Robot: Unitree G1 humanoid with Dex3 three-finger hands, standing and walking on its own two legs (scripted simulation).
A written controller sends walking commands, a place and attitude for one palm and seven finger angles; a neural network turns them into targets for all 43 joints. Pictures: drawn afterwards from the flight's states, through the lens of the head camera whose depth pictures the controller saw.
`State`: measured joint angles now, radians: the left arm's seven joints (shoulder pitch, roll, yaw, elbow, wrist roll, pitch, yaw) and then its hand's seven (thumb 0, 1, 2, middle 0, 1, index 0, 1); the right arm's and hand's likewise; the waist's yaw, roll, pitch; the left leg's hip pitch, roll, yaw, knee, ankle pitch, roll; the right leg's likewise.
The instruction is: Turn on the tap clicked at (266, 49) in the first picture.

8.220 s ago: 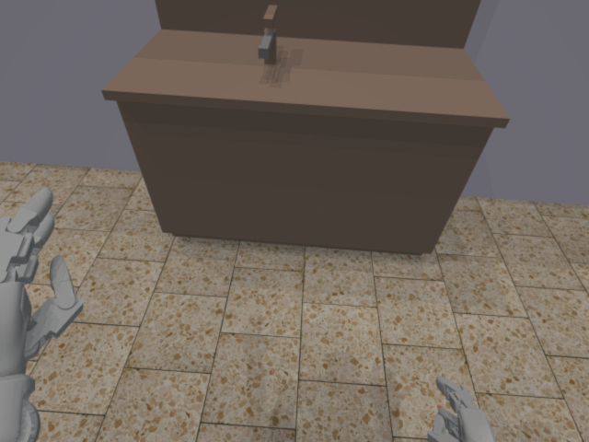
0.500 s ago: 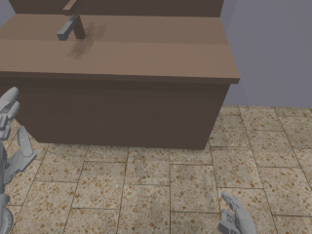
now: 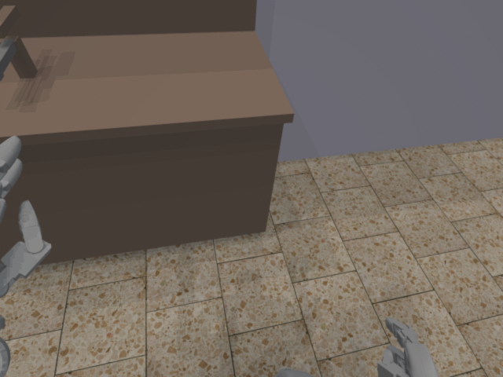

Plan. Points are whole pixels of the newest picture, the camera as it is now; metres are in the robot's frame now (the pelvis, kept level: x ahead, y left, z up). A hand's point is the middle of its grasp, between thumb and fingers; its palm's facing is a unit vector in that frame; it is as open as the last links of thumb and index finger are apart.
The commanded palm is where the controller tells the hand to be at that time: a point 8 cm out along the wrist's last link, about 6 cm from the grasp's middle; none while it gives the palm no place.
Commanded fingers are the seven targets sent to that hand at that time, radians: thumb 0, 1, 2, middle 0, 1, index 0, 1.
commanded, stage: take the last steps up to it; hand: left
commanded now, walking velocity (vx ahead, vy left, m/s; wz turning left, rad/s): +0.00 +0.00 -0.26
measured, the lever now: out of the picture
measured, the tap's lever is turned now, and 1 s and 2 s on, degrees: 0 0 0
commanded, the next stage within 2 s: come to a stop and stand still in 1.80 s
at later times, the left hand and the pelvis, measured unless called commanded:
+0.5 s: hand (83, 264) +0.20 +0.20 +0.18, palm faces +0.35 -0.83 -0.44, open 7.4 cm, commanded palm +0.15 +0.24 +0.18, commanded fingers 0.00 0.90 0.90 -0.20 -0.30 -0.20 -0.30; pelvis -0.02 -0.03 +0.01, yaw -2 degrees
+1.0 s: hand (84, 219) +0.25 +0.22 +0.18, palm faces +0.40 -0.79 -0.47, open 7.4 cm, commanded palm +0.19 +0.27 +0.18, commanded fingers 0.00 0.90 0.90 -0.20 -0.30 -0.20 -0.30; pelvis +0.04 -0.02 +0.01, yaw +1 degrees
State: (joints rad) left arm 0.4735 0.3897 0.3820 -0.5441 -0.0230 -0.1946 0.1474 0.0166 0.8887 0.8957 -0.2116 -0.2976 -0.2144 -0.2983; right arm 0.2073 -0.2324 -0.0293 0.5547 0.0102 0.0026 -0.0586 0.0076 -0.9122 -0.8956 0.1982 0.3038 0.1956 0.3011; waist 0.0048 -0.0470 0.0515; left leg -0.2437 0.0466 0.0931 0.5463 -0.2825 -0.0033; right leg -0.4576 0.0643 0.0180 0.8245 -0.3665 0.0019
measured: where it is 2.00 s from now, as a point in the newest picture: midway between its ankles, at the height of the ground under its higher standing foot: outside the picture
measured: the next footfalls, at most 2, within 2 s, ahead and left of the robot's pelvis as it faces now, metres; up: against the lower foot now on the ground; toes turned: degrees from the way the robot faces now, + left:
right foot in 0.18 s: +0.03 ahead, -0.14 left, +0.00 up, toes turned -9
left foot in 0.54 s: +0.05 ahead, +0.11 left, +0.00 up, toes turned +5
